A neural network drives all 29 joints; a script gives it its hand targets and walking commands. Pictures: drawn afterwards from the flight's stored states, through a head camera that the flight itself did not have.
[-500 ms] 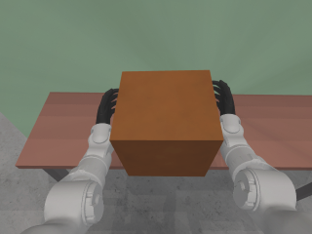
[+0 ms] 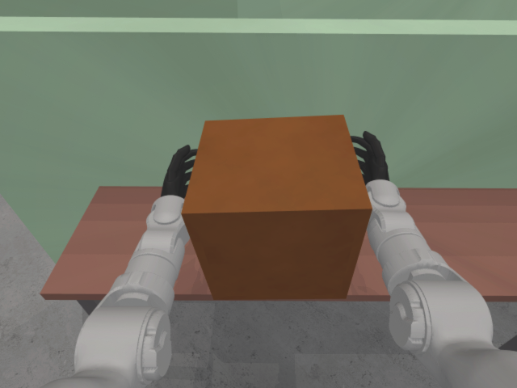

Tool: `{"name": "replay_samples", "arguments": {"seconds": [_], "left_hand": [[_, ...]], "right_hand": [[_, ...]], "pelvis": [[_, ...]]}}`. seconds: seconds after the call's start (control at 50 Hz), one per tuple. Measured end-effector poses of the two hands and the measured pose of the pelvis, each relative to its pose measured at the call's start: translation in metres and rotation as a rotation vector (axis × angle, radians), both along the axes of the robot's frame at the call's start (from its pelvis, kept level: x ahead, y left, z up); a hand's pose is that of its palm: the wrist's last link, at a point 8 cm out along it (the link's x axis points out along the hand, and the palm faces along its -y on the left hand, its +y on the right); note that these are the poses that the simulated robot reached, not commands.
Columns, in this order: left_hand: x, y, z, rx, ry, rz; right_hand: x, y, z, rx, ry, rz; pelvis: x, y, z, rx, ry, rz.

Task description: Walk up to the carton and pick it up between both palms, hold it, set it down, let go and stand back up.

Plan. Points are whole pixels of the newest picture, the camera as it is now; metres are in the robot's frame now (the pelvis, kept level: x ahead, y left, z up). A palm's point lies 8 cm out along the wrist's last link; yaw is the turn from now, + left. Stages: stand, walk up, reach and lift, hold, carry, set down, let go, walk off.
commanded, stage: reach and lift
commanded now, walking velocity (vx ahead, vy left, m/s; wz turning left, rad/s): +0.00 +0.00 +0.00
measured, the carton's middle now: (276, 210) +0.40 -0.03 +0.08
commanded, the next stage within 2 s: hold in 1.86 s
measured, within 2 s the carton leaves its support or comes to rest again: neither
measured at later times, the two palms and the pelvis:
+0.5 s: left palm (165, 174) +0.39 +0.14 +0.18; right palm (382, 166) +0.39 -0.19 +0.18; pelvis +0.00 -0.01 +0.00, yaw +0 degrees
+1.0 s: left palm (149, 165) +0.39 +0.15 +0.20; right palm (372, 150) +0.40 -0.17 +0.20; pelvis +0.01 -0.01 +0.00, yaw +0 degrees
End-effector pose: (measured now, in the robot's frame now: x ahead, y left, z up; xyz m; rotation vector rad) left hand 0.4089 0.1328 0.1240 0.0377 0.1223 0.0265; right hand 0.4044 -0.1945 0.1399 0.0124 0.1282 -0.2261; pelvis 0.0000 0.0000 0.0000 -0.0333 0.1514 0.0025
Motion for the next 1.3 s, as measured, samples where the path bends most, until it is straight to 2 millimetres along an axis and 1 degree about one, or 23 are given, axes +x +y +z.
{"name": "replay_samples", "arguments": {"seconds": [0.1,0.22,0.42,0.78,0.88,1.04,1.3], "left_hand": [[-0.005,-0.002,0.018,0.010,0.014,-0.004],[-0.011,-0.005,0.035,0.046,0.013,-0.008],[-0.015,0.000,0.050,0.065,0.022,-0.007],[-0.017,0.017,0.070,0.052,0.025,0.018],[-0.017,0.019,0.072,0.054,0.033,0.023],[-0.019,0.022,0.076,0.052,0.020,0.035],[-0.024,0.024,0.083,0.049,0.018,0.040]], "right_hand": [[-0.006,-0.003,0.013,0.007,0.014,-0.002],[-0.011,-0.005,0.026,0.006,0.015,0.001],[-0.014,-0.001,0.038,-0.031,0.027,0.013],[-0.007,0.015,0.057,-0.042,0.026,0.043],[-0.005,0.017,0.057,-0.039,0.033,0.049],[-0.003,0.021,0.066,-0.030,0.017,0.059],[-0.006,0.023,0.074,-0.018,0.012,0.063]], "pelvis": [[0.000,-0.002,0.002,0.003,-0.050,0.002],[-0.001,-0.005,0.003,0.007,-0.093,0.004],[-0.001,-0.006,0.004,0.009,-0.126,0.005],[0.003,-0.005,0.005,0.007,-0.145,0.006],[0.005,-0.005,0.005,0.007,-0.150,0.006],[0.007,-0.005,0.005,0.007,-0.151,0.007],[0.006,-0.005,0.005,0.007,-0.164,0.007]]}}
